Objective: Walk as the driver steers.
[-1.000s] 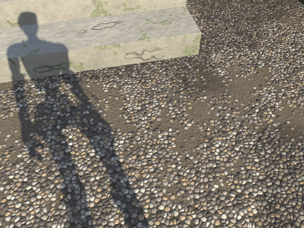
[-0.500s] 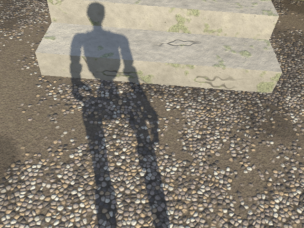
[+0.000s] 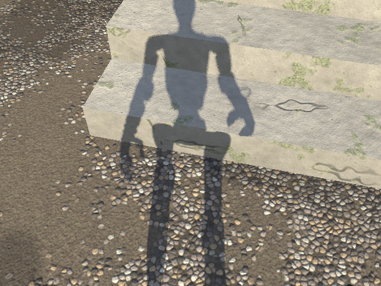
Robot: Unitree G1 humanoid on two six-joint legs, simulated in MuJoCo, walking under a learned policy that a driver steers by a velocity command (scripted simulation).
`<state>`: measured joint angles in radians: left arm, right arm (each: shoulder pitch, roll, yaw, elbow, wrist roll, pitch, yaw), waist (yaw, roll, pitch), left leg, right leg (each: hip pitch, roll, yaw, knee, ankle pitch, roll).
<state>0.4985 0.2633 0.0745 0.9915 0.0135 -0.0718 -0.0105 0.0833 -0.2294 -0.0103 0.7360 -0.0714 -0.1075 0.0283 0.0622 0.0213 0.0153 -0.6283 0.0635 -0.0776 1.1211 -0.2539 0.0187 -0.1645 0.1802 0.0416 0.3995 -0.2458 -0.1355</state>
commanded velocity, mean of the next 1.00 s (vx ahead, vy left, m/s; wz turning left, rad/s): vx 1.00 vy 0.00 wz -0.49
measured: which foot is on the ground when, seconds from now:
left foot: up 0.00-0.18, down 0.20-0.64, up 0.66-1.00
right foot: down 0.00-0.22, up 0.24-0.62, down 0.64-1.00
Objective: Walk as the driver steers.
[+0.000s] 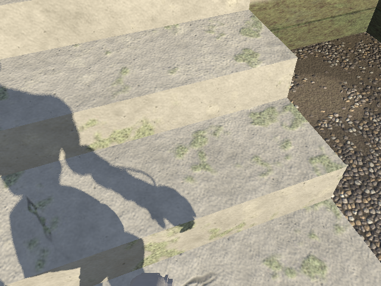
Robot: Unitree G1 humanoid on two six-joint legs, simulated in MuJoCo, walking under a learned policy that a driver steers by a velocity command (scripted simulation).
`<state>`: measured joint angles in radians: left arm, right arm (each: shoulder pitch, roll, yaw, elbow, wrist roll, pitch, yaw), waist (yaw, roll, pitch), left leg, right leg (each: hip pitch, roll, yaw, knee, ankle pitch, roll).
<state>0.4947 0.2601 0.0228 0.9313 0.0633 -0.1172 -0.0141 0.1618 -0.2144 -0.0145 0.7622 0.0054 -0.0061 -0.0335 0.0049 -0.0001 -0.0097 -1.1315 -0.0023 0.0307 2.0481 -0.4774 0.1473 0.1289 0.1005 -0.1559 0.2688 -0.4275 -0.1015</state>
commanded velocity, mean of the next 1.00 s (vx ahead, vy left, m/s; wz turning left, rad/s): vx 1.00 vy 0.00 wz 0.77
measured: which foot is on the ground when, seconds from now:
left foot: up 0.00-0.12, down 0.14-0.54, up 0.56-0.96, down 0.98-1.00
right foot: down 0.00-0.16, up 0.18-0.52, down 0.54-0.98, up 1.00-1.00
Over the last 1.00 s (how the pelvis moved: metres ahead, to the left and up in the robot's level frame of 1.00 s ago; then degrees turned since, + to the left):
0.83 -0.22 -0.01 -30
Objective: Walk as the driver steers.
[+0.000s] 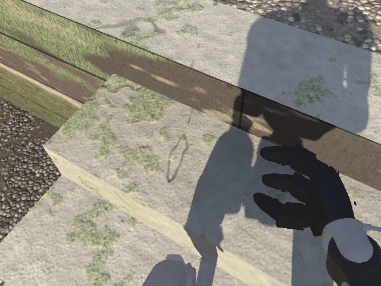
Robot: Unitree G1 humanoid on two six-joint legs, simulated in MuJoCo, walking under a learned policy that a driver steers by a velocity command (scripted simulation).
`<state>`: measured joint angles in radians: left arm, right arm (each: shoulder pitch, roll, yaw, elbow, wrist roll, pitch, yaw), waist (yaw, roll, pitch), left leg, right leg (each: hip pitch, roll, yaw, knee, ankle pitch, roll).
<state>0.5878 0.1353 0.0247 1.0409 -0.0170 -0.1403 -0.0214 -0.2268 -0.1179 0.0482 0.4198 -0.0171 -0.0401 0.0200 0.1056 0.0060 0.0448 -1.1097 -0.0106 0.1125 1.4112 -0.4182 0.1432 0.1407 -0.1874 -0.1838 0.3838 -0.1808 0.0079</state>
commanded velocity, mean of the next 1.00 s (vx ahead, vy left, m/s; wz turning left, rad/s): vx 0.81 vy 0.00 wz -0.74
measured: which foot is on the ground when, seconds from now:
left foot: down 0.00-0.44, up 0.46-0.80, down 0.82-1.00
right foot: up 0.00-0.42, down 0.44-0.82, up 0.84-1.00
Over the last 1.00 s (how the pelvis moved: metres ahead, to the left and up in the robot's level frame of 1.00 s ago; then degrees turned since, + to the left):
0.81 0.32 0.37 47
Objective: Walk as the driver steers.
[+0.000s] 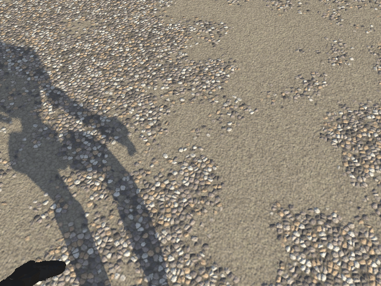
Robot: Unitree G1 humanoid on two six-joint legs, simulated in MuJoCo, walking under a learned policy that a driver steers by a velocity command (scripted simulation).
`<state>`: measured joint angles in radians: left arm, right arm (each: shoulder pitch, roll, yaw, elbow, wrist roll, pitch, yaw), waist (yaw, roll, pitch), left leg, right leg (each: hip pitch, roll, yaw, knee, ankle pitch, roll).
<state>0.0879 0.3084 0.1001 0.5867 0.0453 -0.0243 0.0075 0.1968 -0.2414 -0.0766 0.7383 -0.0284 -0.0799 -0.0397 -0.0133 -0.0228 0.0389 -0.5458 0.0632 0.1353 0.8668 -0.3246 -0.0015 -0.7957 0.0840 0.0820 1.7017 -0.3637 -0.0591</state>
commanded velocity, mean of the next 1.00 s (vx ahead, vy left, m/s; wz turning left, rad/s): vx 0.07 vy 0.00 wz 0.41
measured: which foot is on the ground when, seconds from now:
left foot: down 0.00-0.18, up 0.20-0.56, down 0.58-0.98, up 1.00-1.00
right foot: up 0.00-0.16, down 0.18-0.56, up 0.58-0.96, down 0.98-1.00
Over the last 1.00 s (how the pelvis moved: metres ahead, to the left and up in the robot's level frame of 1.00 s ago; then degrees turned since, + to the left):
0.79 -0.20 0.48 -44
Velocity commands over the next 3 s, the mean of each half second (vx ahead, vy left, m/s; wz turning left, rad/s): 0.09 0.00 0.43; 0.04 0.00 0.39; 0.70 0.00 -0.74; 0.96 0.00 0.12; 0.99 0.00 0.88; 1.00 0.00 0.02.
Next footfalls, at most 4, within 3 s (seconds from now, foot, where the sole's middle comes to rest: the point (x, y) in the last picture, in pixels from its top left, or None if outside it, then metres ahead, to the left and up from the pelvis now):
0.18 right None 0.26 -0.10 -0.73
0.58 left None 0.16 0.14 -0.73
0.98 right None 0.24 -0.01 -0.72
1.34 left None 0.32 0.25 -0.73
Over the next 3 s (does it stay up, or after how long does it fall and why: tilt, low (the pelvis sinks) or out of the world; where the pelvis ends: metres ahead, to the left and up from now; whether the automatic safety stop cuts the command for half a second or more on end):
stays up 1.63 0.45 0.05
